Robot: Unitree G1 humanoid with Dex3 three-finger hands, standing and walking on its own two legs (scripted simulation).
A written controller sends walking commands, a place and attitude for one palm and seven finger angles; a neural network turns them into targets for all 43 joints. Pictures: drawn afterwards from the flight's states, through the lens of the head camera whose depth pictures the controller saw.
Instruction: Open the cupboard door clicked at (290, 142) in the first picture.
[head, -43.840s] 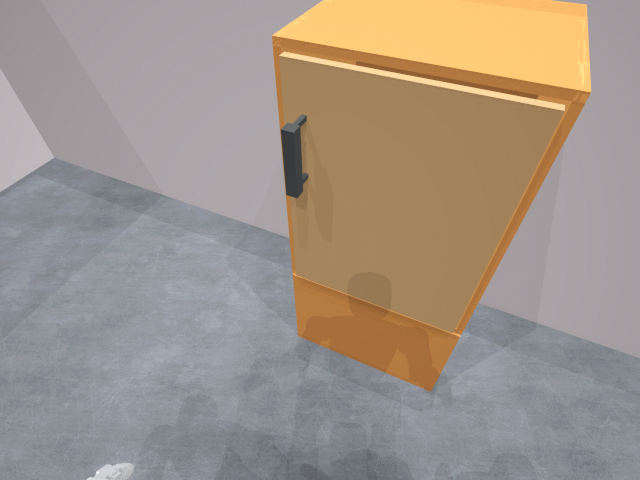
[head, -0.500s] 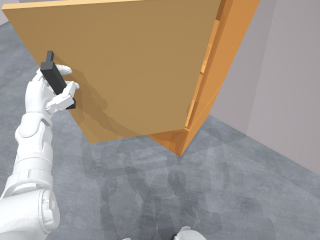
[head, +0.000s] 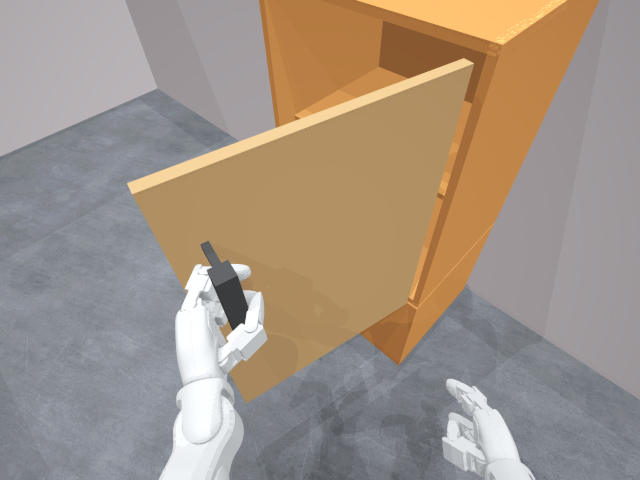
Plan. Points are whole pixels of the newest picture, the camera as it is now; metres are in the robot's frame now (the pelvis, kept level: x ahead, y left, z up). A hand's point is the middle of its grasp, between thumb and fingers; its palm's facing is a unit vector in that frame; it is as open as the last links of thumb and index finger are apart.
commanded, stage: pull the door open along its arc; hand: left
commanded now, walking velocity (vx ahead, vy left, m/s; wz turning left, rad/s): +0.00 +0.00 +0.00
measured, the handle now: (228, 295) +0.32 +0.14 +0.07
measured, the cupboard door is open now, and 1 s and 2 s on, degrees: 76 78 80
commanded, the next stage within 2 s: open thumb and fingers to let go in 0.08 s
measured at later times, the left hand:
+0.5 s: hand (267, 336) +0.26 +0.08 +0.08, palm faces +0.42 -0.91 -0.02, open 8.5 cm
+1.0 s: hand (259, 343) +0.25 +0.09 +0.08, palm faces +0.38 -0.93 +0.01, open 15.4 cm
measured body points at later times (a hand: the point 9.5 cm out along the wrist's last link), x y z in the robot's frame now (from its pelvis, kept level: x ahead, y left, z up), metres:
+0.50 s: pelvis -0.01 -0.04 +0.00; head +0.01 -0.07 +0.45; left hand +0.24 +0.13 +0.08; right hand +0.16 -0.25 -0.11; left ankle -0.04 +0.11 -0.71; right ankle +0.01 -0.10 -0.71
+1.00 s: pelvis -0.03 +0.00 +0.00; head -0.01 -0.02 +0.45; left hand +0.23 +0.13 +0.08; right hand +0.17 -0.20 -0.10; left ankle -0.04 +0.11 -0.71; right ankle +0.01 -0.10 -0.71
